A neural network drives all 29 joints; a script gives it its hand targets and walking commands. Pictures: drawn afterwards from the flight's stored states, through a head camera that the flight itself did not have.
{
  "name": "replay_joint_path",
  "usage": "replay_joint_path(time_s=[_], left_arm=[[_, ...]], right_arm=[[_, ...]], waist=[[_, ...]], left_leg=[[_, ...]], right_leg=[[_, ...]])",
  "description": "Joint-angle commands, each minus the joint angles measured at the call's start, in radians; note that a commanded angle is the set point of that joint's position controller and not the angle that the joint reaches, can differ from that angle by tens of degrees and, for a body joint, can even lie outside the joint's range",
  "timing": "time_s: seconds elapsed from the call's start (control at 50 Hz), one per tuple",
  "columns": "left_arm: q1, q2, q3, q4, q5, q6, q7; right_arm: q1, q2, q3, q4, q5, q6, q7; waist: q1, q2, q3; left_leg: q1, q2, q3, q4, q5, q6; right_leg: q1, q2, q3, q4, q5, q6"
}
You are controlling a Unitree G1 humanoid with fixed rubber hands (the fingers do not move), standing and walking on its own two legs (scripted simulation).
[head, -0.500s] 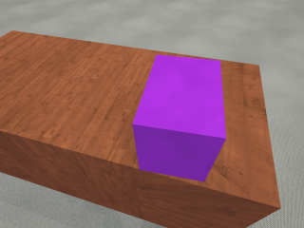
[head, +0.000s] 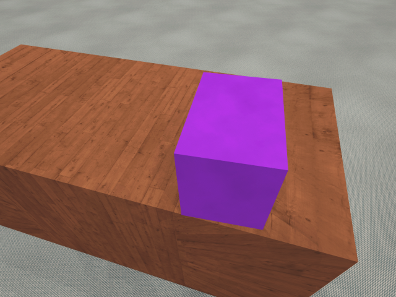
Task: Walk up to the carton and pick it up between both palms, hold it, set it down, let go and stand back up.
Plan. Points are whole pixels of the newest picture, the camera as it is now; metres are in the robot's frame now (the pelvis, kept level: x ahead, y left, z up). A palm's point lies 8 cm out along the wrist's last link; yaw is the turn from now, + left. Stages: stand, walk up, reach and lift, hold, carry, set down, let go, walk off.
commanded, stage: stand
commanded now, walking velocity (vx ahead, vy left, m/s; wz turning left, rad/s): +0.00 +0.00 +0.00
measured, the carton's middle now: (231, 147) +0.46 -0.05 +0.04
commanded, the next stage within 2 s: none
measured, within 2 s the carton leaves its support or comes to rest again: neither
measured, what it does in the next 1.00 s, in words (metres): stands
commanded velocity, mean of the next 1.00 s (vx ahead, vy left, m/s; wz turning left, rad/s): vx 0.00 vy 0.00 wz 0.00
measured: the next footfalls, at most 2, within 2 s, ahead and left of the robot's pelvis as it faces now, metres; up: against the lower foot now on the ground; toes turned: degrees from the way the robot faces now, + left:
none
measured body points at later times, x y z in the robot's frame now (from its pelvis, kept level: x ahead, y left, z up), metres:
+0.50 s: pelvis +0.00 -0.01 +0.00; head +0.00 -0.01 +0.45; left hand +0.01 +0.25 -0.14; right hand +0.02 -0.26 -0.15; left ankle +0.02 +0.11 -0.74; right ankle +0.00 -0.12 -0.74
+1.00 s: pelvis +0.01 -0.01 +0.00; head +0.01 -0.01 +0.45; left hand +0.02 +0.24 -0.15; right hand +0.02 -0.25 -0.15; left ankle +0.02 +0.11 -0.74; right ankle +0.00 -0.12 -0.74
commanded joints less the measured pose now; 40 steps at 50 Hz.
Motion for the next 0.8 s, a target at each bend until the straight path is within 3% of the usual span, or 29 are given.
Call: replay_joint_path(time_s=[0.0, 0.22, 0.78], left_arm=[[0.040, 0.127, 0.038, -0.038, 0.000, -0.019, 0.008], [0.069, 0.115, 0.041, -0.002, 0.000, -0.018, 0.012], [0.066, 0.078, 0.034, 0.055, -0.004, -0.017, 0.021]], right_arm=[[0.031, -0.131, -0.039, -0.043, -0.001, -0.017, -0.008], [0.058, -0.113, -0.037, -0.001, -0.002, -0.015, -0.012], [0.058, -0.078, -0.023, 0.078, 0.000, -0.015, -0.024]], waist=[[0.000, 0.003, 0.039], [-0.001, -0.001, 0.046], [0.000, -0.002, 0.036]], left_leg=[[-0.075, 0.100, -0.113, -0.106, -0.031, 0.009], [-0.074, 0.100, -0.107, -0.100, -0.031, 0.006], [-0.036, 0.113, -0.086, -0.089, 0.087, -0.001]], right_leg=[[-0.016, -0.087, 0.105, -0.093, -0.033, -0.022], [-0.035, -0.088, 0.116, -0.102, -0.046, -0.024], [-0.006, -0.090, 0.113, -0.107, 0.061, -0.021]])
